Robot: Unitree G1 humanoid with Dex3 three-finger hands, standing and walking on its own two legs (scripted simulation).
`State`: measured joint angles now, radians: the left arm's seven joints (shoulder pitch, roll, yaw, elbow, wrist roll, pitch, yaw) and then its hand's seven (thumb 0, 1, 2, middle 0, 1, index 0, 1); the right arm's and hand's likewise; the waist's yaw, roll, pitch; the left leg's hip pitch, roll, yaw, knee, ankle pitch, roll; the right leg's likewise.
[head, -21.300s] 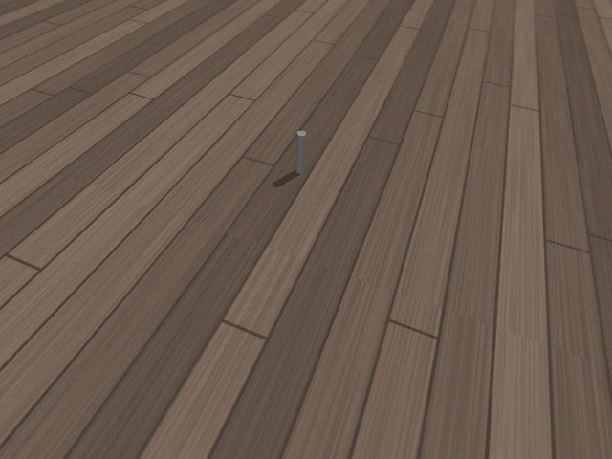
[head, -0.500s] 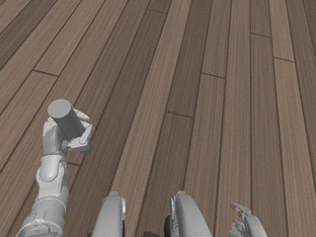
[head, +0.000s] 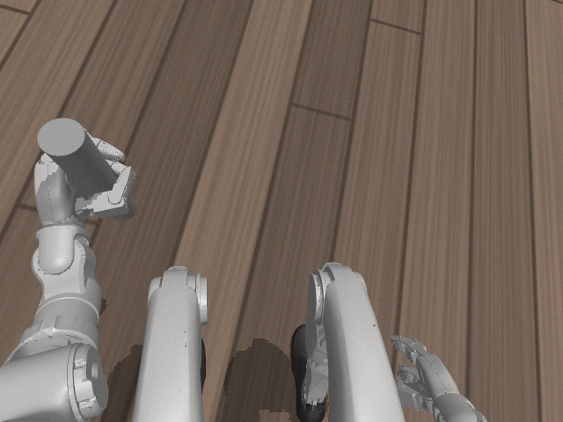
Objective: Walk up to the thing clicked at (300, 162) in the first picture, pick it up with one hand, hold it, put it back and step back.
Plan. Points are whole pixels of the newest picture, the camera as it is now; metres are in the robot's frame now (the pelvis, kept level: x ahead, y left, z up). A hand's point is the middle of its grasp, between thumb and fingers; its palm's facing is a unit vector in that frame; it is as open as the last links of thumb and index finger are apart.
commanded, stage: crouch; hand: left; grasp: from the side
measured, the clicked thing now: (99, 181) +0.42 +0.23 -0.05
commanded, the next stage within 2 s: lower in 0.82 s
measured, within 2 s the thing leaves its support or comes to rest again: neither
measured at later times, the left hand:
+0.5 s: hand (129, 193) +0.45 +0.22 -0.15, palm faces +0.15 -0.99 -0.02, open 5.6 cm
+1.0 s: hand (134, 201) +0.45 +0.23 -0.21, palm faces +0.13 -0.99 -0.03, open 5.6 cm
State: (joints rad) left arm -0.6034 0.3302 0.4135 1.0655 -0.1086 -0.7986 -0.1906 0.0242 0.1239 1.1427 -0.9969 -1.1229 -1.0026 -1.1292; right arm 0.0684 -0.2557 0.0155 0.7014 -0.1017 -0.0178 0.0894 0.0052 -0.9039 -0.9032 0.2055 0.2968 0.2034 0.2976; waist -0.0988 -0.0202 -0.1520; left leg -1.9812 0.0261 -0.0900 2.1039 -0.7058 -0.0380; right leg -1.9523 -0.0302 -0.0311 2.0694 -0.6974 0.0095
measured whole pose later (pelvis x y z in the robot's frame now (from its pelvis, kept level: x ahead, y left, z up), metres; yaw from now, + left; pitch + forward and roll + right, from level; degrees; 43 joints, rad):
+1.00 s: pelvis -0.02 +0.01 -0.12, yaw -6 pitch +25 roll -9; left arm -0.66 0.53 0.49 1.13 -0.07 -0.80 -0.15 0.02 0.12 1.15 -1.00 -1.12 -1.01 -1.13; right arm 0.02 -0.32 0.17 0.69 -0.18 0.05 0.13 0.00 -0.91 -0.90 0.21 0.30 0.20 0.30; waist -0.19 -0.07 0.05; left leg -2.28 0.00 -0.21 2.52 -0.70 -0.04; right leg -2.19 0.00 -0.09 2.40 -0.66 0.04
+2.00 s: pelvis -0.02 +0.02 -0.14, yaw -11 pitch +17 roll -15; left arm -0.68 0.75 0.53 1.36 -0.08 -1.00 -0.07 0.02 0.11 1.16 -1.01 -1.11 -1.01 -1.12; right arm -0.11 -0.37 0.41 0.60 -0.31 0.04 0.14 0.00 -0.90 -0.90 0.21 0.30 0.21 0.30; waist -0.27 -0.21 0.26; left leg -2.24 0.00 -0.33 2.64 -0.71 -0.03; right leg -2.12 0.04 -0.18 2.42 -0.63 0.07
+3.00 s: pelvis -0.03 +0.03 -0.14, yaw -13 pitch +15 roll -17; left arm -0.67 0.79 0.50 1.38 -0.11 -1.06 -0.05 0.00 -0.18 0.40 -0.66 -0.51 -0.64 -0.52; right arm -0.16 -0.37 0.47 0.57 -0.33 0.04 0.14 0.00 -0.91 -0.89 0.21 0.30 0.21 0.30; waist -0.26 -0.24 0.28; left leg -2.23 0.01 -0.36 2.66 -0.73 -0.02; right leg -2.09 0.06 -0.21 2.40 -0.62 0.08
